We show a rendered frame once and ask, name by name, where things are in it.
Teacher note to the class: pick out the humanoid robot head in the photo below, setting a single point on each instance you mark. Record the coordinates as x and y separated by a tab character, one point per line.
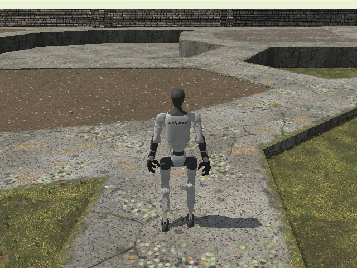
177	96

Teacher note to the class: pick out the right robot upper arm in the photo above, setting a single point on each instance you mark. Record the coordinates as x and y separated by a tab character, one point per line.
197	127

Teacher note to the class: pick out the robot right forearm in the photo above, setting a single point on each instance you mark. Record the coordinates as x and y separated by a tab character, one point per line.
203	151

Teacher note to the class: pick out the left robot upper arm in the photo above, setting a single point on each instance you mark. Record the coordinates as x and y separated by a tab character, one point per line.
158	127

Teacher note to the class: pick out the robot left hand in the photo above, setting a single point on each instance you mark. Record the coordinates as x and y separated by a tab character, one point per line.
150	165

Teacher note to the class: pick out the left robot shin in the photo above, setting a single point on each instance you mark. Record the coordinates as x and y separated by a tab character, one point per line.
164	205

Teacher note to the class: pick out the robot right hand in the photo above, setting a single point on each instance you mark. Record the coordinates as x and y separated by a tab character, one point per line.
207	167

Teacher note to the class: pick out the robot left forearm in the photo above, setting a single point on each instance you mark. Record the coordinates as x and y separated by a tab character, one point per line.
153	150

